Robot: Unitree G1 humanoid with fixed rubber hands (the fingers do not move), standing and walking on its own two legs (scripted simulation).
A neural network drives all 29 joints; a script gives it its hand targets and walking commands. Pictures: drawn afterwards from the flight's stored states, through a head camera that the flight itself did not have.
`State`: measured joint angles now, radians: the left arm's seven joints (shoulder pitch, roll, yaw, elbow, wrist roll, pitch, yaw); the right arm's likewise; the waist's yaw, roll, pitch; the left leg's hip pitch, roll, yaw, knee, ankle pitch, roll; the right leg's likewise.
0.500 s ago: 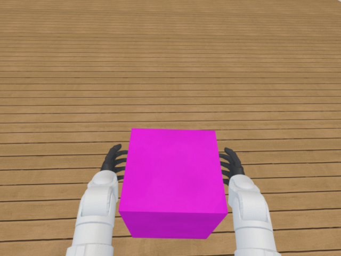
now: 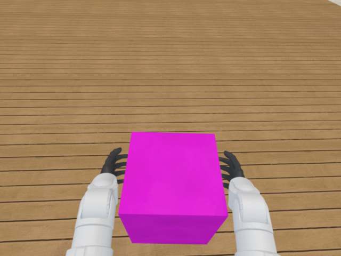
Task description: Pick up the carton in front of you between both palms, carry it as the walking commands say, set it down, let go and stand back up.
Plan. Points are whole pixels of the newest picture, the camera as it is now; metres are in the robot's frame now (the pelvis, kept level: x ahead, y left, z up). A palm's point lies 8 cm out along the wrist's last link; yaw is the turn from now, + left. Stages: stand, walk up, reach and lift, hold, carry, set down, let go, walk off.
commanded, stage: carry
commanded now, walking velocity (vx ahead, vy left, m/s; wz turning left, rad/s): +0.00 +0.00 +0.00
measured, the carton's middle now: (171, 191) +0.30 +0.00 -0.04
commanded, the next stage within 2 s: hold in 0.24 s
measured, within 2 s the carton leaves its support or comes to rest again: neither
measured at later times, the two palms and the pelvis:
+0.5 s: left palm (132, 172) +0.30 +0.10 +0.04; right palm (262, 206) +0.23 -0.19 +0.04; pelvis -0.01 +0.02 +0.01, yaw -13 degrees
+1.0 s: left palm (117, 160) +0.33 +0.14 +0.05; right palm (240, 197) +0.24 -0.15 +0.05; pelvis +0.00 +0.09 +0.01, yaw -18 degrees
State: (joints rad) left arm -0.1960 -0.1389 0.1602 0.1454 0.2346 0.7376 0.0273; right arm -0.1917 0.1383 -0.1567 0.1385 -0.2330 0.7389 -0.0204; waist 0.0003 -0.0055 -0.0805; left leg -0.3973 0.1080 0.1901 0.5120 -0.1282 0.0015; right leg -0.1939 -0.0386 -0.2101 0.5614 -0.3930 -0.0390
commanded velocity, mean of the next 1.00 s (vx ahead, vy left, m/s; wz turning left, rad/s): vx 0.00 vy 0.00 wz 0.00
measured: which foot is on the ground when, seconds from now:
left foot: down 0.00-1.00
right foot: down 0.00-1.00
